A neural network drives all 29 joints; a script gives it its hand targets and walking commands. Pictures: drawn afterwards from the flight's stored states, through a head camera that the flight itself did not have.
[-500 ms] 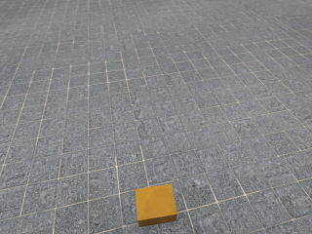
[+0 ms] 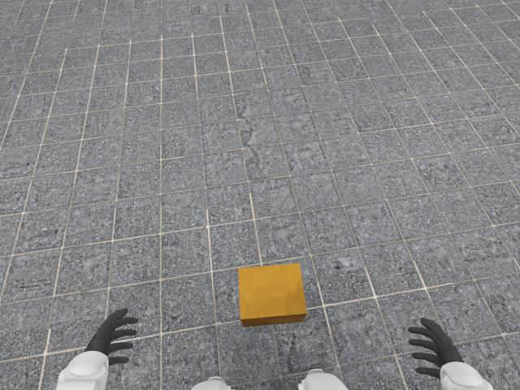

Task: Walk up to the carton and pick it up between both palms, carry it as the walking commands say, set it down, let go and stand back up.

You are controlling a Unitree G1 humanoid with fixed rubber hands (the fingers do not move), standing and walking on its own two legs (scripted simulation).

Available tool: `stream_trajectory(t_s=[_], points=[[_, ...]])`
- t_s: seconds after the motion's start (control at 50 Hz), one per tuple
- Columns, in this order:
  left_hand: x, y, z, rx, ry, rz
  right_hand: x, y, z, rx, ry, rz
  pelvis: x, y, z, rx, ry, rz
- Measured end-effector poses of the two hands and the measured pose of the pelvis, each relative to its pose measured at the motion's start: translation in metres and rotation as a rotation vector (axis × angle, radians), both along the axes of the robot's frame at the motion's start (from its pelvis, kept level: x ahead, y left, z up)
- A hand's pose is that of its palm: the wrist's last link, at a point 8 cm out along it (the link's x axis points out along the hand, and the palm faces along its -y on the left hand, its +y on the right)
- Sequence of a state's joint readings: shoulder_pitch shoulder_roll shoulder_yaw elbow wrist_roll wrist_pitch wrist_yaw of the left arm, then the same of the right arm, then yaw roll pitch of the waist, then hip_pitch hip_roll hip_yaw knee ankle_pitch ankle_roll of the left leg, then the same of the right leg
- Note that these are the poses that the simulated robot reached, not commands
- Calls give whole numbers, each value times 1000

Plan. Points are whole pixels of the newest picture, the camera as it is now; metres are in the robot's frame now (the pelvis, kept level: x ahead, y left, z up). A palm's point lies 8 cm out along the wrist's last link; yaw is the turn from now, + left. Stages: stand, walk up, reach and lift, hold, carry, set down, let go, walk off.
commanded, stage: reach and lift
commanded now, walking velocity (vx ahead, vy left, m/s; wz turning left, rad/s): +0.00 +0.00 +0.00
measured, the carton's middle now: (270, 295) +0.42 -0.03 -0.68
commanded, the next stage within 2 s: none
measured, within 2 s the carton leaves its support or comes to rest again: neither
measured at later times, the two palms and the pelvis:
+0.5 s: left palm (145, 307) +0.28 +0.21 -0.14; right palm (409, 317) +0.24 -0.27 -0.15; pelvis -0.06 -0.01 -0.06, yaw +0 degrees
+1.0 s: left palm (187, 255) +0.40 +0.16 -0.19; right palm (370, 255) +0.38 -0.24 -0.20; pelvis -0.07 -0.02 -0.09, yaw +1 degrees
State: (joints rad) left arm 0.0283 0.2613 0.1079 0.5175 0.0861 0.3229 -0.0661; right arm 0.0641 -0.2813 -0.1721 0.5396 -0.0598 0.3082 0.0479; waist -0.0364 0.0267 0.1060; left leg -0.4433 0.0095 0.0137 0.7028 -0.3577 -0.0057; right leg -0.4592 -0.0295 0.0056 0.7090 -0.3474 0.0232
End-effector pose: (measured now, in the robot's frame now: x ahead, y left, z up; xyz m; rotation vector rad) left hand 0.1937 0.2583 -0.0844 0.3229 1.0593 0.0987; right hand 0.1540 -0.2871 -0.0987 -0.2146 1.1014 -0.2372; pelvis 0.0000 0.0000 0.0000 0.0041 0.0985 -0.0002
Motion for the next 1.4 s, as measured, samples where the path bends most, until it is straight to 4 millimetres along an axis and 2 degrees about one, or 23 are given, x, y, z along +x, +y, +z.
stream_trajectory(t_s=[0.18,0.34,0.42,0.5,0.62,0.72,0.9,1.1,1.2,1.28,1.34,1.4], points=[[19,-17,-25,-41,-48,6,22,7,-21,25,-66,3,-8,-2,-22,4,102,0],[44,-31,-43,-67,-116,15,40,12,-40,55,-111,19,-36,-6,-41,12,178,-9],[62,-39,-50,-84,-137,5,59,14,-45,65,-148,18,-51,-9,-49,15,197,-10],[83,-45,-52,-100,-170,17,86,19,-49,84,-184,21,-64,-12,-58,20,222,-11],[113,-56,-58,-118,-232,19,123,27,-56,100,-251,13,-75,-15,-67,17,289,-5],[139,-63,-70,-145,-265,36,153,32,-67,110,-280,13,-79,-17,-76,16,354,0],[183,-91,-96,-192,-358,38,207,46,-88,153,-398,20,-74,-18,-89,15,521,4],[219,-103,-117,-201,-414,43,243,44,-106,147,-450,30,-69,-20,-95,23,643,-1],[228,-100,-120,-203,-442,52,253,50,-112,150,-466,41,-68,-19,-98,26,684,-2],[229,-99,-125,-206,-444,54,249,51,-122,152,-449,33,-67,-18,-102,23,705,8],[228,-100,-135,-204,-437,59,245,48,-133,144,-436,27,-67,-17,-111,21,719,11],[226,-101,-155,-205,-421,69,242,46,-150,142,-424,19,-69,-16,-126,19,735,12]])
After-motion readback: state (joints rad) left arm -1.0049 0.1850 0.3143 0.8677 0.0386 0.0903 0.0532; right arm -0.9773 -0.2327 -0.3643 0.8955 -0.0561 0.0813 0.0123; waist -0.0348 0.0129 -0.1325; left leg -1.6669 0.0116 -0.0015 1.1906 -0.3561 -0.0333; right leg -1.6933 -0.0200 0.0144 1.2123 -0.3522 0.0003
